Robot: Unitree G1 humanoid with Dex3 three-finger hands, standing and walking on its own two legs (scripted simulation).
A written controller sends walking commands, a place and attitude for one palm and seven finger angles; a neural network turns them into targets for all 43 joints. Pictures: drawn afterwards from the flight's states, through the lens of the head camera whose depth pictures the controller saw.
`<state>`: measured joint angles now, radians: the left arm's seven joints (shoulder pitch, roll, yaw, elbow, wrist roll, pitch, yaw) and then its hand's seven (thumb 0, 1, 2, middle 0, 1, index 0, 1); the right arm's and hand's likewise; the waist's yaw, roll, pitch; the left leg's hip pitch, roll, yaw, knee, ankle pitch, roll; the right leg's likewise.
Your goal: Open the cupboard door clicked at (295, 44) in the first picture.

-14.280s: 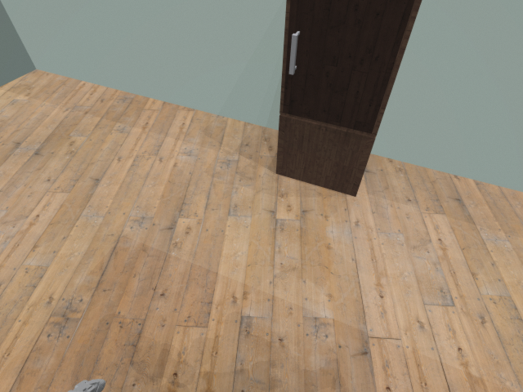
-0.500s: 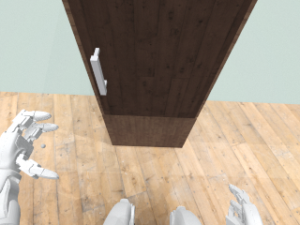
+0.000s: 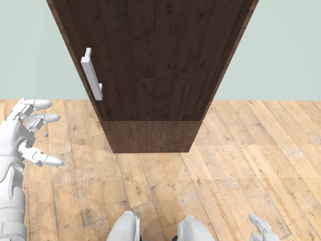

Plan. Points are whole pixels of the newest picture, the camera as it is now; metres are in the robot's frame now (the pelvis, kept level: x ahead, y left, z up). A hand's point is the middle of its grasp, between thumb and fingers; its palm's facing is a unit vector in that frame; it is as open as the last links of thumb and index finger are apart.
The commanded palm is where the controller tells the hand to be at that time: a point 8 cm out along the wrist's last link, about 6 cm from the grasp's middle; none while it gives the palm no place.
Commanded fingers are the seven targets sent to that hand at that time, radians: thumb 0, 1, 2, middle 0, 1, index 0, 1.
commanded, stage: move the hooked fingers beside the handle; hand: left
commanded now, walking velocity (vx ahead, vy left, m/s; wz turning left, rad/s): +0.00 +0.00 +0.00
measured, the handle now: (94, 75) +0.54 +0.21 +0.04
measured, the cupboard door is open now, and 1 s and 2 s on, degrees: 0 0 0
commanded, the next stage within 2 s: slide the fingers in behind the handle in 1.86 s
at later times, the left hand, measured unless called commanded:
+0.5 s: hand (53, 116) +0.40 +0.28 +0.04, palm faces +0.06 -1.00 -0.02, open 13.9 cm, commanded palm +0.38 +0.32 +0.04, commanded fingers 0.00 -0.50 0.30 -0.30 -1.20 -0.30 -1.20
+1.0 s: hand (67, 92) +0.48 +0.27 +0.04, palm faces +0.06 -1.00 -0.02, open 13.9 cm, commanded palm +0.46 +0.30 +0.03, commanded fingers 0.00 -0.50 0.30 -0.30 -1.20 -0.30 -1.20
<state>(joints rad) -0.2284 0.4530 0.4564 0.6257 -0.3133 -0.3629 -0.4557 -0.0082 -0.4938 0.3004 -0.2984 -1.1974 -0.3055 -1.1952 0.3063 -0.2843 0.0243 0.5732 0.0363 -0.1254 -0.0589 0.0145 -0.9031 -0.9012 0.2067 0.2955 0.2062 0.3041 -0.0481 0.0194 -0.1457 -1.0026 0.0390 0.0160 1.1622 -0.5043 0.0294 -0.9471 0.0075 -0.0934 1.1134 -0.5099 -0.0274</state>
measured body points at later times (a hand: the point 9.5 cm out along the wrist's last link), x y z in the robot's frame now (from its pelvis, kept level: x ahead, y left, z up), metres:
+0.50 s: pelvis +0.00 +0.01 -0.01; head +0.11 +0.04 +0.43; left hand +0.39 +0.33 +0.04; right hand +0.09 -0.26 -0.11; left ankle +0.03 +0.10 -0.65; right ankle +0.01 -0.11 -0.65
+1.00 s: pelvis -0.01 +0.01 -0.02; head +0.14 +0.04 +0.40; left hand +0.47 +0.32 +0.04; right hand +0.03 -0.26 -0.12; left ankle +0.03 +0.10 -0.65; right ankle +0.01 -0.11 -0.65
